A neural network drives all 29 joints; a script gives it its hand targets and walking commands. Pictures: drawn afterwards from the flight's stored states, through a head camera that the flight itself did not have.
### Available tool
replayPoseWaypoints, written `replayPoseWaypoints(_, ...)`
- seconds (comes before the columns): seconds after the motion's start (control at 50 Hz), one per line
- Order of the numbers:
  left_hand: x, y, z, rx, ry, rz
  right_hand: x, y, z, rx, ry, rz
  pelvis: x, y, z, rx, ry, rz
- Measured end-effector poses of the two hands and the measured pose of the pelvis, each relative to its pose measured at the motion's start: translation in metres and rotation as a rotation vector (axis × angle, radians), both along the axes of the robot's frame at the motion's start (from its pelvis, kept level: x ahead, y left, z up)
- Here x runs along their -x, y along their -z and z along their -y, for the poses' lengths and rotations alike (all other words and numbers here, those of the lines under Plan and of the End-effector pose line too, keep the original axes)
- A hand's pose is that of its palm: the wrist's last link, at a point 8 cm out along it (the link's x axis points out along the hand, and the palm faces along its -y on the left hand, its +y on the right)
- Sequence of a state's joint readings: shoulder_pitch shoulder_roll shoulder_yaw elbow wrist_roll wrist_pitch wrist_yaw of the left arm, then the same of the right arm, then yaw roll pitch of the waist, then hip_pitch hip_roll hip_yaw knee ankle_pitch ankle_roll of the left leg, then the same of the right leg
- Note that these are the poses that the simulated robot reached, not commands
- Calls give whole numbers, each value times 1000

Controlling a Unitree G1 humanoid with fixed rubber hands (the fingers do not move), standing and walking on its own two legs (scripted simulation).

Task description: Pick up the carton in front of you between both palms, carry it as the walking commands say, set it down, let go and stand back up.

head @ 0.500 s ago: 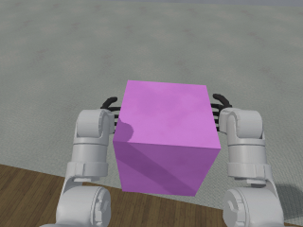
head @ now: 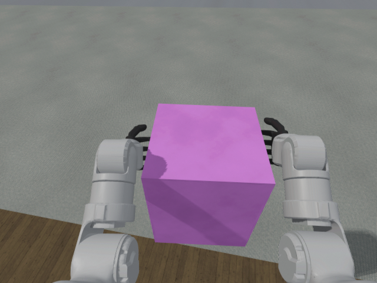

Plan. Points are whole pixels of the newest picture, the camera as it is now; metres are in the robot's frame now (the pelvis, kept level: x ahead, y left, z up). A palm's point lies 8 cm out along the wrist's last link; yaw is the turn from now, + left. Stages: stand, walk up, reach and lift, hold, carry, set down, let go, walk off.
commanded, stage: carry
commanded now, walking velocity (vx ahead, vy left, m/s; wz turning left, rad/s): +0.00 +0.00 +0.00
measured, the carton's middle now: (203, 177) +0.34 +0.00 +0.05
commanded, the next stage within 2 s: none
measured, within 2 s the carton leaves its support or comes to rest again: neither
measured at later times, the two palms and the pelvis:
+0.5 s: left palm (140, 155) +0.34 +0.13 +0.13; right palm (288, 149) +0.35 -0.17 +0.13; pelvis -0.01 -0.02 +0.00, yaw +0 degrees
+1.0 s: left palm (138, 157) +0.33 +0.13 +0.13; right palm (289, 151) +0.34 -0.17 +0.13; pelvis -0.01 -0.02 +0.00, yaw +0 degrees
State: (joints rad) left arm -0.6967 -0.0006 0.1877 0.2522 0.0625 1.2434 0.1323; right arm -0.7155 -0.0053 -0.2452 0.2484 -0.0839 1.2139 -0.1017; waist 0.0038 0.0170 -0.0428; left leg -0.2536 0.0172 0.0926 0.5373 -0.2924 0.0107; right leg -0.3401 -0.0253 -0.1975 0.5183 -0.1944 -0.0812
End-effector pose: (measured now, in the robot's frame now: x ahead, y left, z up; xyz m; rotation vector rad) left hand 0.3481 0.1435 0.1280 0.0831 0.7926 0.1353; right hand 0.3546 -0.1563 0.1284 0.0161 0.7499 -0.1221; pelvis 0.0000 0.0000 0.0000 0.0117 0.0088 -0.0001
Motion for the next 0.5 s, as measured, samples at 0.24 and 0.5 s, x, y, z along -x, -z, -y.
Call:
replayPoseWaypoints(0.24, 3, -1, 8, 5, -7, 0, 3, 0, 8, 5, -6, 0, 3, 0, 9, -6, 0, 1)
replayPoseWaypoints(0.5, 6, 1, 17, 5, -2, 4, 6, 0, 17, 4, -2, 5, 6, -1, 18, -5, 4, -4)
